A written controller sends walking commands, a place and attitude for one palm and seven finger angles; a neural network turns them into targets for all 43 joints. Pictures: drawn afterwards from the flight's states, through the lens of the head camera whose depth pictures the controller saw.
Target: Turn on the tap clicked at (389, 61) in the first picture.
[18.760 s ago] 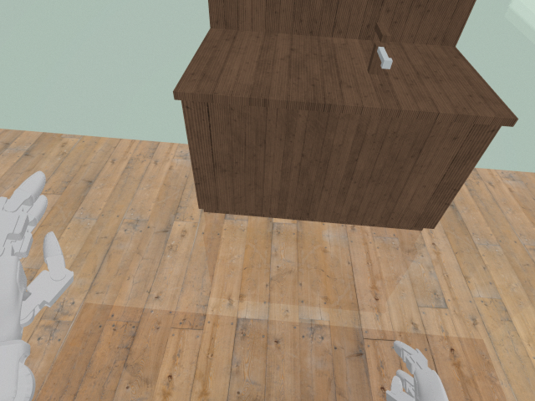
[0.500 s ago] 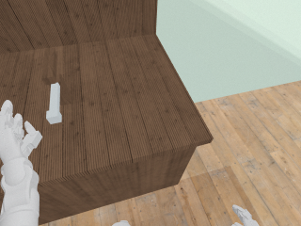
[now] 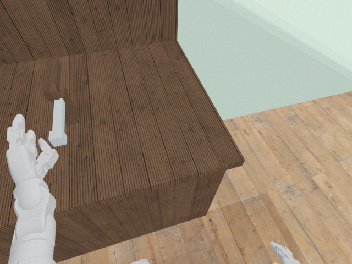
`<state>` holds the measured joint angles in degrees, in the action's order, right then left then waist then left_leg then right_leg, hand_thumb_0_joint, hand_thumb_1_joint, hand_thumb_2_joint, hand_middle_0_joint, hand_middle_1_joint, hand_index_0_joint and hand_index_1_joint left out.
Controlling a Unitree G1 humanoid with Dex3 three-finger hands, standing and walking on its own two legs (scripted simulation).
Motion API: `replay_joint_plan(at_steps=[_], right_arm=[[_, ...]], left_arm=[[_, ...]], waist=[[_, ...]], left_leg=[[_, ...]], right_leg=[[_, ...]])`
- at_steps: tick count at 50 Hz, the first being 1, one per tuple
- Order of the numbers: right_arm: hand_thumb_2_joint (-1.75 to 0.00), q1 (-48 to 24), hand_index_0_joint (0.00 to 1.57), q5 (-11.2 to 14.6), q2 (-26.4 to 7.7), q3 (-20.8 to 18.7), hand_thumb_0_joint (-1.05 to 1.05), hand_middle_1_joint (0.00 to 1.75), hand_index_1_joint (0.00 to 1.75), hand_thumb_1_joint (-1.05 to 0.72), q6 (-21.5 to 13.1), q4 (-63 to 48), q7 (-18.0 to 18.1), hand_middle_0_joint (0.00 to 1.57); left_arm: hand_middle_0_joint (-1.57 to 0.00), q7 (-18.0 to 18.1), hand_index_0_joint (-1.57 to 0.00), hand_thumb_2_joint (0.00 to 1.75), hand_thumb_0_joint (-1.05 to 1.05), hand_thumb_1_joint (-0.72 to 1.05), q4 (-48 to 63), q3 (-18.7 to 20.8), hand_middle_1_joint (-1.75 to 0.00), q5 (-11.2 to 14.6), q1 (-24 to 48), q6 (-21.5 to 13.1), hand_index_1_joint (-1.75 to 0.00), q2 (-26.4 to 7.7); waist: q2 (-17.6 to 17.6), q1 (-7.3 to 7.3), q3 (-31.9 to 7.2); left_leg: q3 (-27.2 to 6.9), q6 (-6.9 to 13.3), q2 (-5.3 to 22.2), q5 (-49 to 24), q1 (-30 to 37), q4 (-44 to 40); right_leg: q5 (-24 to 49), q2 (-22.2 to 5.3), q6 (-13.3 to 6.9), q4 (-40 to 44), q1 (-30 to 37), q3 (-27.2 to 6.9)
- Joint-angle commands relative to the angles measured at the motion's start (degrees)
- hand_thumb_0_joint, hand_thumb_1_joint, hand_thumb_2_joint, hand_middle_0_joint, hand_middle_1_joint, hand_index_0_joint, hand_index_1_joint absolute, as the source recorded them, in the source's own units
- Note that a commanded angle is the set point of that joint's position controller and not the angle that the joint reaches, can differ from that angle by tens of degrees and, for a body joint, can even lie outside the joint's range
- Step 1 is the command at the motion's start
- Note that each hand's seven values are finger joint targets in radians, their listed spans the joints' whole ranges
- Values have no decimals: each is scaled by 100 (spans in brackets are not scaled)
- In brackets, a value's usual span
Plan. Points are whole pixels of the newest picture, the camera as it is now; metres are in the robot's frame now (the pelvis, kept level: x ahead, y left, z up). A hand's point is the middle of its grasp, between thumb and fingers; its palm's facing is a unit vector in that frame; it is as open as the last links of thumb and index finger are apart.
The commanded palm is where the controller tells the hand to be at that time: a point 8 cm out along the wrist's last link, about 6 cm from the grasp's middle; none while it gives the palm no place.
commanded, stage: push the lever round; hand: left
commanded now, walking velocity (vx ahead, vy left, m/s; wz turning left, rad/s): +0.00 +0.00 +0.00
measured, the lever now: (58, 137) +0.37 +0.29 +0.07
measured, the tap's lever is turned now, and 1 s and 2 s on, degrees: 0 22 53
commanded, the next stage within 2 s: none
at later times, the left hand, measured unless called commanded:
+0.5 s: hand (72, 149) +0.34 +0.25 +0.07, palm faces +0.58 -0.81 -0.06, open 7.6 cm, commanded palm +0.30 +0.28 +0.07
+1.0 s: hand (86, 143) +0.36 +0.23 +0.07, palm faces +0.67 -0.74 -0.06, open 7.7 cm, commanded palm +0.31 +0.25 +0.07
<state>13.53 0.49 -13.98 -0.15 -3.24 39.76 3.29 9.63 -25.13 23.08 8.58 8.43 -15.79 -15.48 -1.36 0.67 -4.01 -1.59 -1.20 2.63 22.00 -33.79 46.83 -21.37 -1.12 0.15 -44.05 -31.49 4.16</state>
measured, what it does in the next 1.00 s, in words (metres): stands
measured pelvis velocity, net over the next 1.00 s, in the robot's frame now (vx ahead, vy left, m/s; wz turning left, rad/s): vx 0.00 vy -0.01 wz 0.01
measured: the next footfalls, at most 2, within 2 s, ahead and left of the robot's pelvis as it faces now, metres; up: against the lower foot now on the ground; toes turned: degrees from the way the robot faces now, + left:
none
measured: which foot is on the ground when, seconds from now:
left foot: down 0.00-1.00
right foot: down 0.00-1.00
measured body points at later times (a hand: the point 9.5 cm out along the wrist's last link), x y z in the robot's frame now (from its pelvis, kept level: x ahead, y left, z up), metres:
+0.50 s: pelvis +0.00 +0.00 +0.00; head +0.04 -0.01 +0.45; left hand +0.30 +0.29 +0.07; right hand +0.15 -0.25 -0.11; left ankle +0.01 +0.13 -0.71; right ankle +0.00 -0.12 -0.71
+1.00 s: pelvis +0.00 -0.01 +0.00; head +0.03 -0.01 +0.45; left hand +0.32 +0.26 +0.07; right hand +0.14 -0.26 -0.11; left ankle +0.01 +0.13 -0.71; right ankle +0.00 -0.12 -0.71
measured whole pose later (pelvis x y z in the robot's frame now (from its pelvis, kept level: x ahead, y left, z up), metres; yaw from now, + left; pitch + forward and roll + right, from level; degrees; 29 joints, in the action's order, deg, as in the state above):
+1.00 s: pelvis +0.00 -0.01 +0.00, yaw +1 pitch +8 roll -1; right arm 11.9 -1.4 -13.2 -0.9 -1.1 40.7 2.1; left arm 30.8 -25.8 14.1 1.2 13.5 -13.0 -6.4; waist -1.7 0.9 -4.9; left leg -2.3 -1.9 2.6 21.5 -32.2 45.7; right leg -21.7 -1.1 -0.5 -43.8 -30.1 4.8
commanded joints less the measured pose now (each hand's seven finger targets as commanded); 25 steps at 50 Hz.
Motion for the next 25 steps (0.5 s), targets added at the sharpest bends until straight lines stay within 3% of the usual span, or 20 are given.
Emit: replay_joint_plan(at_steps=[1, 3, 5, 7, 8, 11, 12, 15, 17, 19, 21, 22, 23, 25], right_arm=[[-90, -220, 20, -2, -814, -332, 0, 30, 30, -90, -268, -685, 58, 20], [-90, -212, 20, -4, -809, -334, 0, 30, 30, -90, -270, -663, 54, 20], [-90, -208, 20, -5, -821, -343, 0, 30, 30, -90, -281, -677, 50, 20], [-90, -219, 20, -3, -813, -339, 0, 30, 30, -90, -268, -645, 45, 20], [-90, -213, 20, -14, -792, -346, 0, 30, 30, -90, -281, -679, 31, 20], [-90, -242, 20, -9, -800, -339, 0, 30, 30, -90, -294, -687, 17, 20], [-90, -241, 20, 2, -801, -341, 0, 30, 30, -90, -272, -625, 33, 20], [-90, -293, 20, -14, -779, -333, 0, 30, 30, -90, -288, -692, 27, 20], [-90, -297, 20, -23, -766, -336, 0, 30, 30, -90, -284, -666, 25, 20], [-90, -324, 20, -48, -751, -324, 0, 30, 30, -90, -292, -686, 5, 20], [-90, -318, 20, -64, -758, -321, 0, 30, 30, -90, -280, -687, -9, 20], [-90, -322, 20, -60, -763, -327, 0, 30, 30, -90, -241, -657, 1, 20], [-90, -369, 20, -67, -722, -299, 0, 30, 30, -90, -232, -716, -17, 20], [-90, -386, 20, -78, -724, -304, 0, 30, 30, -90, -229, -701, -16, 20]], left_arm=[[-15, 2, -15, 90, 0, 90, 1404, 101, -15, -38, 1514, -479, -15, -1257], [-15, 33, -15, 90, 0, 90, 1418, 91, -15, -66, 1490, -476, -15, -1241], [-15, 51, -15, 90, 0, 90, 1419, 38, -15, -43, 1448, -461, -15, -1176], [-15, 123, -15, 90, 0, 90, 1458, 100, -15, -99, 1408, -468, -15, -1236], [-15, 136, -15, 90, 0, 90, 1537, -96, -15, -100, 1428, -483, -15, -1011], [-15, 175, -15, 90, 0, 90, 1491, -208, -15, -99, 1394, -474, -15, -920], [-15, 230, -15, 90, 0, 90, 1434, -31, -15, -154, 1465, -479, -15, -1107], [-15, 325, -15, 90, 0, 90, 1485, -330, -15, -161, 1636, -463, -15, -780], [-15, 472, -15, 90, 0, 90, 1539, -279, -15, -263, 1582, -452, -15, -830], [-15, 608, -15, 90, 0, 90, 1618, -566, -15, -318, 1804, -443, -15, -569], [-15, 740, -15, 90, 0, 90, 1477, -500, -15, -335, 1675, -379, -15, -586], [-15, 842, -15, 90, 0, 90, 1403, -264, -15, -400, 1594, -355, -15, -809], [-15, 877, -15, 90, 0, 90, 1508, -619, -15, -443, 1800, -347, -15, -493], [-15, 1012, -15, 90, 0, 90, 1467, -674, -15, -490, 1924, -316, -15, -445]], waist=[[-349, 38, -1546], [-422, 44, -1538], [-214, 36, -1598], [-388, 11, -1518], [-264, 44, -1592], [-170, 62, -1468], [-203, 53, -1410], [-115, 82, -1475], [-294, 35, -1499], [-191, 115, -1550], [-81, 76, -1553], [-70, 15, -1524], [-203, 84, -1538], [-118, 104, -1498]], left_leg=[[-5, 171, -253, -1245, 772, -662], [-23, 164, -248, -1300, 821, -657], [-21, 167, -246, -1359, 795, -655], [-34, 150, -243, -1394, 828, -674], [-20, 153, -243, -1441, 874, -661], [-7, 162, -244, -1349, 801, -659], [-36, 150, -233, -1277, 767, -678], [-23, 160, -249, -1199, 811, -676], [-50, 143, -243, -1258, 858, -675], [-60, 144, -236, -1264, 906, -649], [-38, 151, -253, -1258, 837, -642], [-56, 143, -249, -1238, 772, -671], [-41, 139, -263, -1197, 810, -671], [-43, 143, -247, -1151, 808, -663]], right_leg=[[1322, 181, -135, 534, 710, -132], [1365, 176, -142, 521, 701, -129], [1453, 181, -131, 511, 762, -115], [1430, 173, -146, 513, 749, -111], [1495, 173, -131, 491, 759, -98], [1457, 166, -126, 530, 724, -110], [1357, 173, -137, 523, 708, -103], [1288, 161, -122, 540, 657, -103], [1279, 161, -146, 516, 676, -104], [1291, 150, -134, 502, 605, -88], [1342, 140, -127, 530, 692, -97], [1292, 152, -141, 524, 753, -96], [1250, 128, -134, 509, 685, -93], [1220, 131, -131, 549, 656, -98]])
